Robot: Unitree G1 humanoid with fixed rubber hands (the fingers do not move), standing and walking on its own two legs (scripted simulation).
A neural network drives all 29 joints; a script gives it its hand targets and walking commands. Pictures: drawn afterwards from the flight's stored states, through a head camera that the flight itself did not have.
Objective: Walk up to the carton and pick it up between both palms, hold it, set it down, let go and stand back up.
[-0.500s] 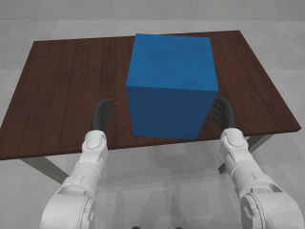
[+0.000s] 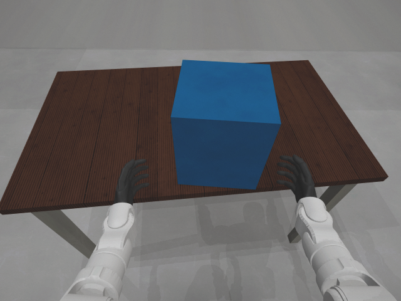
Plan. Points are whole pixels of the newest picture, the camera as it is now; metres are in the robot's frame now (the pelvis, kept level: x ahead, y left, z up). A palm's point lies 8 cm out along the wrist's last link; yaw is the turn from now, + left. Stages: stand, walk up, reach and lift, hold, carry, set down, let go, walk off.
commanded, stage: set down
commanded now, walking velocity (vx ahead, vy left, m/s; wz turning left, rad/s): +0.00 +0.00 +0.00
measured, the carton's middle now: (220, 128) +0.53 -0.02 +0.02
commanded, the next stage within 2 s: none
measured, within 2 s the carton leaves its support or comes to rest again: neither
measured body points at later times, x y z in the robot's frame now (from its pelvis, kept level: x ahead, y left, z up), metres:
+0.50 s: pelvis +0.02 +0.00 +0.01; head +0.02 +0.02 +0.46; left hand +0.27 +0.21 -0.02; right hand +0.30 -0.20 +0.01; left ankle +0.05 +0.11 -0.73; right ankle +0.05 -0.13 -0.73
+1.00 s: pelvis +0.02 +0.00 +0.01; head -0.01 +0.01 +0.46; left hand +0.23 +0.21 -0.02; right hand +0.25 -0.21 +0.00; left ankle +0.05 +0.11 -0.73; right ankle +0.05 -0.13 -0.73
